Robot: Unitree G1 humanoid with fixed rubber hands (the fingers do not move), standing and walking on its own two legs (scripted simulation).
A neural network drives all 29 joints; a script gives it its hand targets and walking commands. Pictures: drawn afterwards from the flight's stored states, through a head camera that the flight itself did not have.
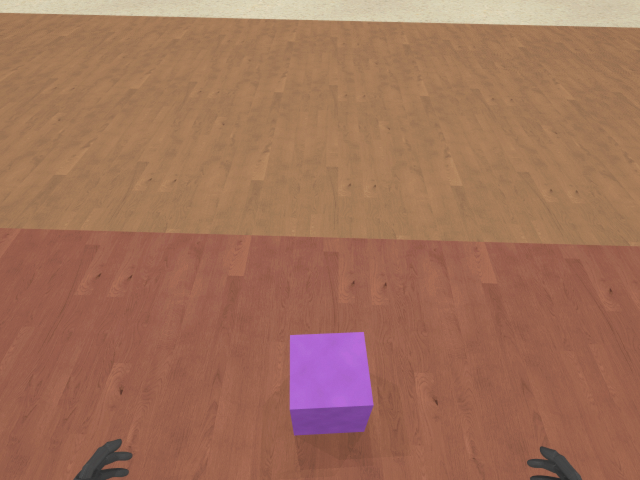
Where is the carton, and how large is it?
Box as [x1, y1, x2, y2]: [290, 332, 373, 434]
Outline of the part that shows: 363,332 290,335 290,413 294,434 349,432 364,430 373,405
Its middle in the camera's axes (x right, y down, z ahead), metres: +0.02 +0.43 +1.12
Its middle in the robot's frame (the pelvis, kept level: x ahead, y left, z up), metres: +0.45 -0.01 -0.66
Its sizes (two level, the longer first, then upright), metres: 0.210 0.200 0.250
